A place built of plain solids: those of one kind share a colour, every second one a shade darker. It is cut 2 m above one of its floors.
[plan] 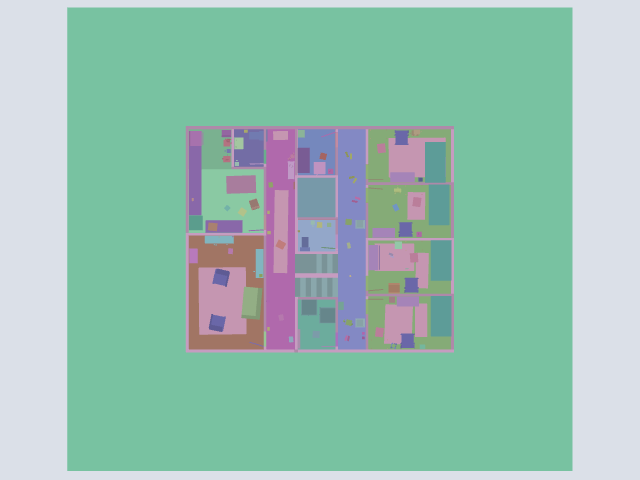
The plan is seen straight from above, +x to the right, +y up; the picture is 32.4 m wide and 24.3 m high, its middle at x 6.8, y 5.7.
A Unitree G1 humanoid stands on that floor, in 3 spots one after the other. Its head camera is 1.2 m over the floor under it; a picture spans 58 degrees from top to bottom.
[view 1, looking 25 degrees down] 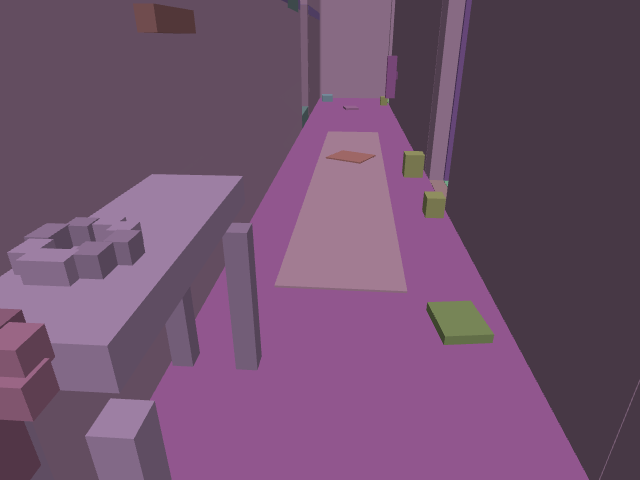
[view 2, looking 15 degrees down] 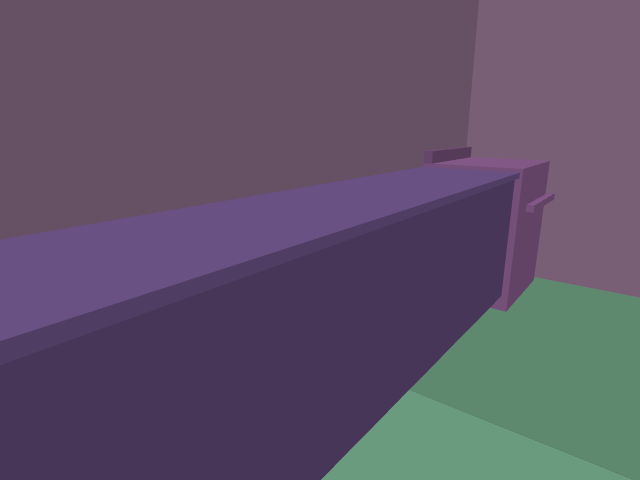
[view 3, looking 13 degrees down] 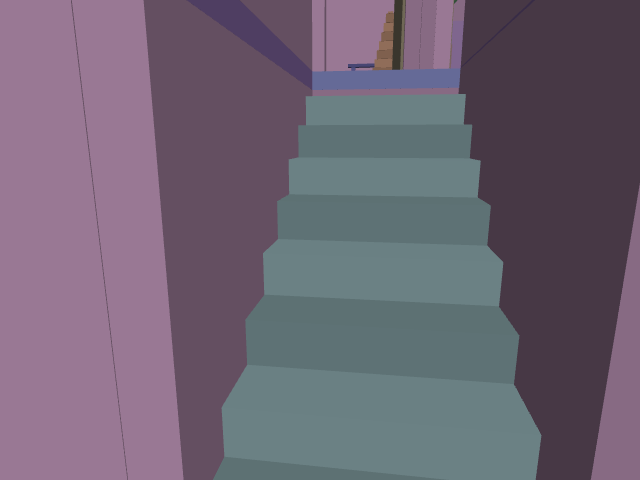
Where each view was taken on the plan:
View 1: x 4.83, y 10.18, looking -86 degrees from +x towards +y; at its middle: rug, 2.81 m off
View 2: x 1.48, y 7.62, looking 128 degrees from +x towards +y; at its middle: counter_run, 1.13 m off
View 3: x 4.63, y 3.31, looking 8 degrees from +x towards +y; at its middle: stair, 2.06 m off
